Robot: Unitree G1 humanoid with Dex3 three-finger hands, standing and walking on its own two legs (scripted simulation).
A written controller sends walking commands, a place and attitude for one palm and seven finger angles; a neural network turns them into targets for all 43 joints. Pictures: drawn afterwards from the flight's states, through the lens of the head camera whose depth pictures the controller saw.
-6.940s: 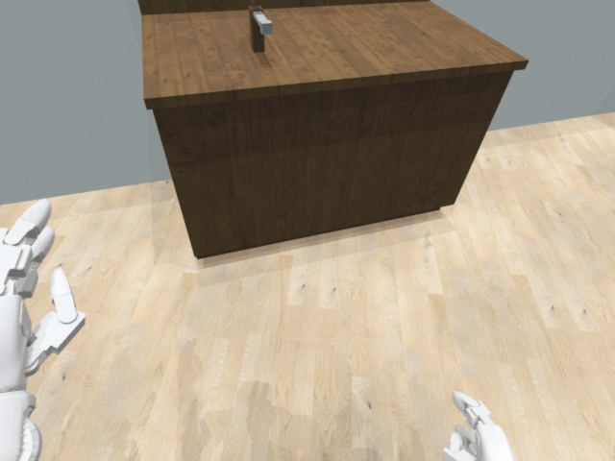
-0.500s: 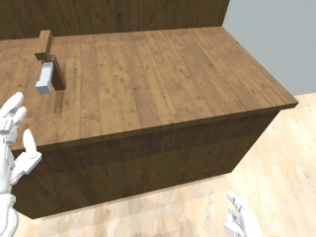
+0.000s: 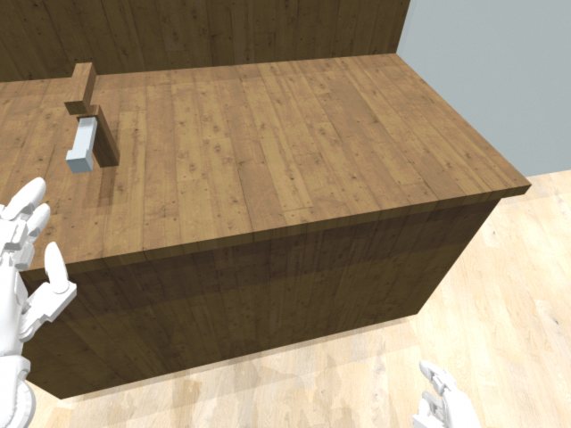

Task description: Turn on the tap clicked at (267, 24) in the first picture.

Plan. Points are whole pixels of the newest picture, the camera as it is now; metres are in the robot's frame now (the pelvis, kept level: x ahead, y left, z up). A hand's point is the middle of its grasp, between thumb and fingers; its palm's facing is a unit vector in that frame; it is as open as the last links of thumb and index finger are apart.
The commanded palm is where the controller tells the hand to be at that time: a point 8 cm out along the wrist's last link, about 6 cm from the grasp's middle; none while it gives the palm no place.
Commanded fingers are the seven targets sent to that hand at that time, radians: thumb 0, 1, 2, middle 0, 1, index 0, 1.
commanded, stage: shuffle to correct the standing spot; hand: left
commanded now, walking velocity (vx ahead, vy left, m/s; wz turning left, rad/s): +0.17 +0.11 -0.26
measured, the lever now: (80, 160) +0.46 +0.38 +0.11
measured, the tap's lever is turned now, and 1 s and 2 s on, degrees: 0 0 0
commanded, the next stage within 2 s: come to a stop and stand still in 0.66 s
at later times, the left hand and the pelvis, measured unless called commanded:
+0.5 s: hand (84, 247) +0.26 +0.26 +0.15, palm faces +0.39 -0.84 -0.36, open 7.5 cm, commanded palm +0.21 +0.30 +0.17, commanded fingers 0.00 0.90 0.90 -0.20 -0.30 -0.20 -0.30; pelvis +0.05 +0.02 -0.03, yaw +0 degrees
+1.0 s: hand (94, 207) +0.31 +0.27 +0.16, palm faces +0.43 -0.82 -0.38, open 7.5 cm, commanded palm +0.26 +0.30 +0.17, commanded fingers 0.00 0.90 0.90 -0.20 -0.30 -0.20 -0.30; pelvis +0.10 +0.02 -0.02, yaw -1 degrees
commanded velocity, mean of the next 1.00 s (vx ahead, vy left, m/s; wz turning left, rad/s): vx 0.09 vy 0.10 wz -0.03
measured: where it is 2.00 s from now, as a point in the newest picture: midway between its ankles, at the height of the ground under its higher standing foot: outside the picture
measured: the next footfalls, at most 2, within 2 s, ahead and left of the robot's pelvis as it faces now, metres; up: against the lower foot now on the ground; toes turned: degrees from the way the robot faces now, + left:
right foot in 0.82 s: +0.19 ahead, -0.05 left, +0.00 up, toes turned -3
left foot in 1.12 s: +0.17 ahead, +0.17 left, +0.00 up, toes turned -2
